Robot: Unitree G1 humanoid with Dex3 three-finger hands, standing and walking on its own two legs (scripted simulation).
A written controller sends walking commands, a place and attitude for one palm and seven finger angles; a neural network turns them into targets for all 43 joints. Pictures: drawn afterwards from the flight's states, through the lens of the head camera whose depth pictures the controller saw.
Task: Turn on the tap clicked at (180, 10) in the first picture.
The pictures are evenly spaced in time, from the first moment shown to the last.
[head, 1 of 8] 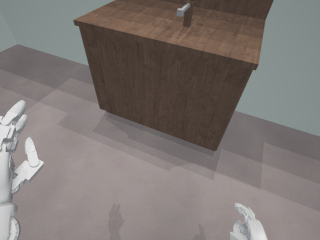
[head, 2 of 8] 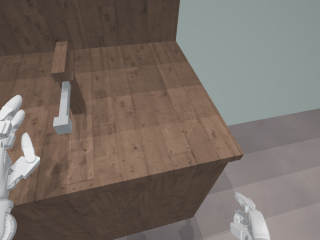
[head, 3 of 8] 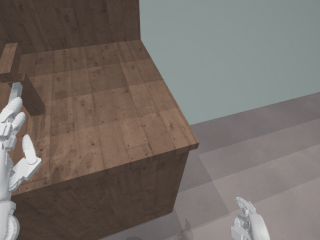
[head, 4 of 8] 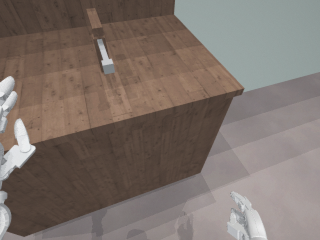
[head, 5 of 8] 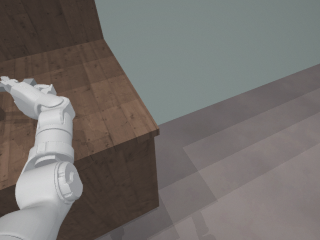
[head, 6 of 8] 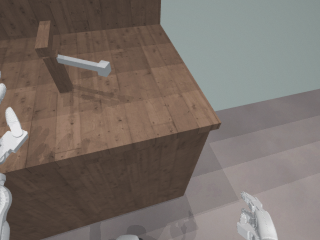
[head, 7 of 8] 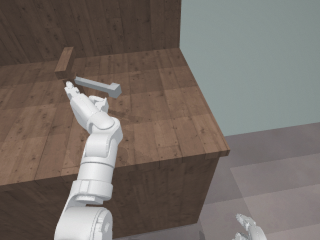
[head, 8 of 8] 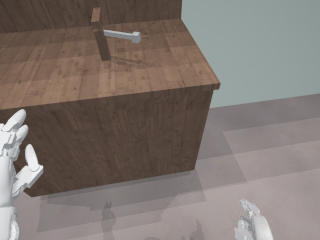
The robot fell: no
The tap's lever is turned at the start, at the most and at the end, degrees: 0 68 61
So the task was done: yes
